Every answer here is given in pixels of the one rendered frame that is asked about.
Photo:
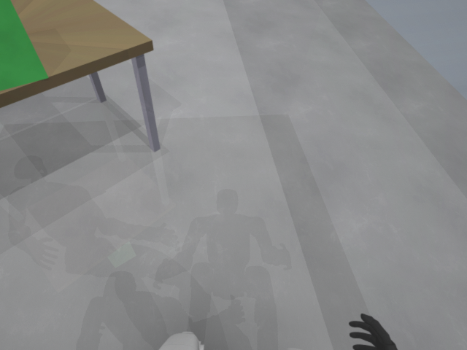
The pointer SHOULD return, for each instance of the table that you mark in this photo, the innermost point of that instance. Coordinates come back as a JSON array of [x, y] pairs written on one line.
[[76, 38]]

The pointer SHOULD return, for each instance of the carton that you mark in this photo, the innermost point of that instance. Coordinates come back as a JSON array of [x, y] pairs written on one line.
[[19, 62]]

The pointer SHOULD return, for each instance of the left robot thigh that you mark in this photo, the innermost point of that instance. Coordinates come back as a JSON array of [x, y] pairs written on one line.
[[182, 341]]

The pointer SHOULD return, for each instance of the robot right hand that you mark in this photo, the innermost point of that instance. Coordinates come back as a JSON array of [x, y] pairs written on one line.
[[378, 337]]

